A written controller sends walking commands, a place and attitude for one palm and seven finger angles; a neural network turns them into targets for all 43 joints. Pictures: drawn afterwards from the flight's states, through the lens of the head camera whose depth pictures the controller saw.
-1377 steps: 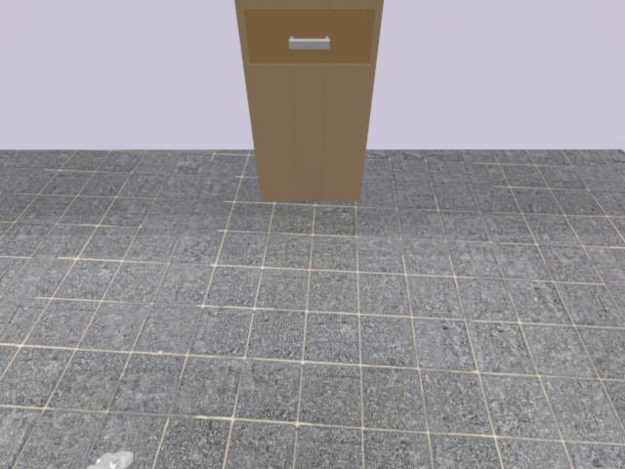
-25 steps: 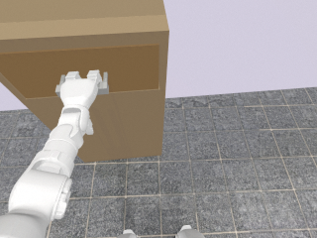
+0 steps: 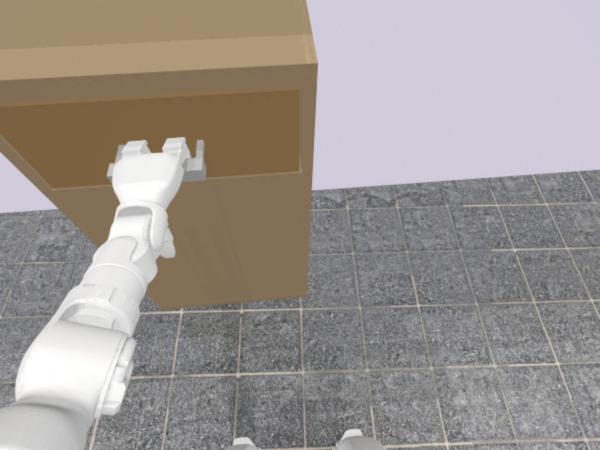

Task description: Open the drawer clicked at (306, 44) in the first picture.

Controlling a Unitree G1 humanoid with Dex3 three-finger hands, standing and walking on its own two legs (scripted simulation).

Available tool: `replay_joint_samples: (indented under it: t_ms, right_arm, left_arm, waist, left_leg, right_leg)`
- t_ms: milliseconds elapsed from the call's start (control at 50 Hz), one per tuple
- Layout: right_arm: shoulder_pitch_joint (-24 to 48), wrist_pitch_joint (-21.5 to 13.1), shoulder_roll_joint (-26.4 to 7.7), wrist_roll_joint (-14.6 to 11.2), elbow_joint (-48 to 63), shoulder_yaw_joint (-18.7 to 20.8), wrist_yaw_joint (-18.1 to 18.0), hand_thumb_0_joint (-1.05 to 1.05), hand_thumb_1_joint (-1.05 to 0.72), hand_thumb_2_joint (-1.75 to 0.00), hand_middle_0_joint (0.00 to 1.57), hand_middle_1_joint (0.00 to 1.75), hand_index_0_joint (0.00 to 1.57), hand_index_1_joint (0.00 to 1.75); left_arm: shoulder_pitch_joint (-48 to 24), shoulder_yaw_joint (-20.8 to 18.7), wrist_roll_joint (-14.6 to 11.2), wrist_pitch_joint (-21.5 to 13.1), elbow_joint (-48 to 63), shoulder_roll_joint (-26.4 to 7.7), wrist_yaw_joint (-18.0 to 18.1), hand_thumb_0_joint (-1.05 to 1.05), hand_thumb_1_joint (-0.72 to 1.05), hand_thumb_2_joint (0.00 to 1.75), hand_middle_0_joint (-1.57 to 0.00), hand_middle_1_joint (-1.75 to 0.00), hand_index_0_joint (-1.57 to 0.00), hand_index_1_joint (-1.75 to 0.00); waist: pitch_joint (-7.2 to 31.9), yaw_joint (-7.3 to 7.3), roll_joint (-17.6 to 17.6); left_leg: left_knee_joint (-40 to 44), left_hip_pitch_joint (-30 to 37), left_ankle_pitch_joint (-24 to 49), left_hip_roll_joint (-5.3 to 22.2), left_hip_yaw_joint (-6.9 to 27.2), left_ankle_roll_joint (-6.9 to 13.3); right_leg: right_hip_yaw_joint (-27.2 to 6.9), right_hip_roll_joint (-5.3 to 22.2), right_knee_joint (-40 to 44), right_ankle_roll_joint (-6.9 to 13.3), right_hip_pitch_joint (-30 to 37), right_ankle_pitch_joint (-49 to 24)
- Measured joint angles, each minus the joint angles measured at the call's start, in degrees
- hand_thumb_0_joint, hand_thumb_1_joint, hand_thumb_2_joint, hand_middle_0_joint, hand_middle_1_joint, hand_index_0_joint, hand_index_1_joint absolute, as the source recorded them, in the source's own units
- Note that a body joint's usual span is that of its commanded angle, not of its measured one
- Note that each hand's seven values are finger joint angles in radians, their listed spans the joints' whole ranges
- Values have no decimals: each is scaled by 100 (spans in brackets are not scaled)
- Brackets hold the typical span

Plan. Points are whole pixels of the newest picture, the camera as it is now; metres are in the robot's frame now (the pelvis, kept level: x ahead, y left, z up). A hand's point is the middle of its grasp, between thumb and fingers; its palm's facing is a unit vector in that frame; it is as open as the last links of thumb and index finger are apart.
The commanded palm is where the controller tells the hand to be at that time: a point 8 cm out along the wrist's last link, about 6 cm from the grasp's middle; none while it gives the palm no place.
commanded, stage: close the thumb around the handle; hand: left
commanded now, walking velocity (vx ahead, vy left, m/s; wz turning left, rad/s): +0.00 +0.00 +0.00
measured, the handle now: (160, 160) +0.54 +0.19 +0.03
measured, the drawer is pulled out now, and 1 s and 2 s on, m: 0.00 0.00 0.08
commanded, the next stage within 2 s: pull the drawer open in 0.62 s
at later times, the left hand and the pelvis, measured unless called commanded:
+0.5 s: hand (164, 196) +0.48 +0.18 +0.01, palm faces -0.05 -0.02 -1.00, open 6.1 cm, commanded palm +0.46 +0.19 +0.06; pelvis +0.00 +0.00 +0.00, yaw +0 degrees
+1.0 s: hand (164, 198) +0.48 +0.18 +0.01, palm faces -0.05 -0.05 -1.00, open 6.0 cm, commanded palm +0.43 +0.19 +0.06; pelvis +0.01 +0.01 +0.00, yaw -1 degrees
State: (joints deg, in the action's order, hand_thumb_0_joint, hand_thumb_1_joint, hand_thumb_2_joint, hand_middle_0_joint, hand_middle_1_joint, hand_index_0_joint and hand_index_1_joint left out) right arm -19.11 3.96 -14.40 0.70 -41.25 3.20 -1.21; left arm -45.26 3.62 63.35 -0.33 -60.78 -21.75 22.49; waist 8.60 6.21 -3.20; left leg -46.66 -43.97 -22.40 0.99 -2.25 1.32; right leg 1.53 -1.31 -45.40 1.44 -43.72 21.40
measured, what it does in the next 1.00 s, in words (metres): stands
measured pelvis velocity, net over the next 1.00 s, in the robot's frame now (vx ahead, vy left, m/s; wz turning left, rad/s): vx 0.01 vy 0.01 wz -0.03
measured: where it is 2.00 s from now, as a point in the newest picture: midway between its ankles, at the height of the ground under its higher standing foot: outside the picture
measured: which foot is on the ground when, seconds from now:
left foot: down 0.00-1.00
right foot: down 0.00-1.00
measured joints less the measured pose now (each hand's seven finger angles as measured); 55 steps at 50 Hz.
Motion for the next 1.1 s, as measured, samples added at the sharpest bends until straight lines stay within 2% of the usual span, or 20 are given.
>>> replay_joint_samples:
  t_ms: [160, 380, 520, 820, 940, 1100]
  right_arm:
    - [-13, 10, -5, 0, -71, 39, 17, 0, -90, -90, 20, 30, 20, 30]
    - [-76, 4, 39, -13, -93, -5, -5, 0, -90, -90, 20, 30, 20, 30]
    - [-94, 1, 37, -1, -98, -7, 17, 0, -90, -90, 20, 30, 20, 30]
    - [-23, 40, 27, -17, -47, -37, 12, 0, -90, -90, 20, 30, 20, 30]
    - [-53, 88, 27, -39, 23, -19, 23, 0, -90, -90, 20, 30, 20, 30]
    - [-70, 163, 39, -65, 87, 44, 79, 0, -90, -90, 20, 30, 20, 30]
  left_arm:
    - [-63, 44, -53, 164, -17, -5, 50, 0, -24, 41, -33, -122, -34, -123]
    - [-173, 85, -91, 142, -127, 2, -96, 0, 31, 64, -37, -129, -38, -129]
    - [-163, 64, -48, 99, -121, 16, -17, 0, 65, 79, -39, -132, -40, -133]
    - [-147, 69, -57, 170, -116, 23, 6, 0, 66, 78, -36, -135, -39, -135]
    - [131, 3, -116, 169, 151, 15, -47, 0, 68, 76, -33, -135, -38, -134]
    - [799, -19, -165, 225, 868, 137, -61, 1, 70, 75, -29, -135, -36, -133]
  waist:
    - [-27, -10, -16]
    - [-16, 30, -25]
    - [3, 20, -33]
    - [-23, 48, -4]
    - [-7, 24, 1]
    - [53, -91, -23]
  left_leg:
    - [-29, -61, 1, -4, 23, -1]
    - [13, -24, 4, -13, 16, 14]
    - [-32, -73, -26, -15, 0, 28]
    - [17, -19, -4, -17, -26, 45]
    - [119, 126, -16, 11, -106, 51]
    - [294, 400, -71, 29, -187, 56]
  right_leg:
    - [21, 4, -12, -1, -45, -1]
    - [11, 9, 39, -15, -5, -12]
    - [-6, 12, 1, -30, -55, 10]
    - [-36, 10, 55, -47, -9, -26]
    - [-120, -22, 148, -57, 99, -45]
    - [-208, -49, 317, -74, 338, -17]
